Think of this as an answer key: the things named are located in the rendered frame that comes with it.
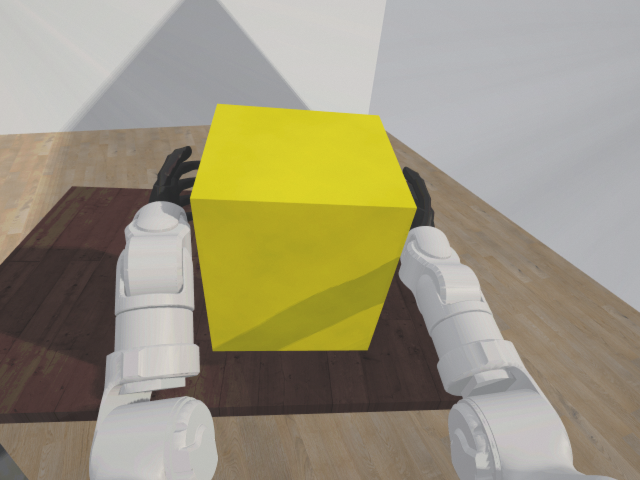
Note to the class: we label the table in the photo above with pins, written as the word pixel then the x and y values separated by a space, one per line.
pixel 57 325

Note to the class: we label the robot left forearm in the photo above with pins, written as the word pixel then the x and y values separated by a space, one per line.
pixel 154 300

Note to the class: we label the robot right forearm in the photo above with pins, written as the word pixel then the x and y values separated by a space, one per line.
pixel 474 359

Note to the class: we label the left robot hand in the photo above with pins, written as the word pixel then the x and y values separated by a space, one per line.
pixel 169 185

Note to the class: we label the carton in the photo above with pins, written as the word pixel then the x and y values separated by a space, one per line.
pixel 300 220

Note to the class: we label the robot right upper arm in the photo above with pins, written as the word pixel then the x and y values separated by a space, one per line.
pixel 512 435

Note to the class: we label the right robot hand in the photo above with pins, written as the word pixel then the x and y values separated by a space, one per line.
pixel 424 215

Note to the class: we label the robot left upper arm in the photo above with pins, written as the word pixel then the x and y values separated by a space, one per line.
pixel 168 439

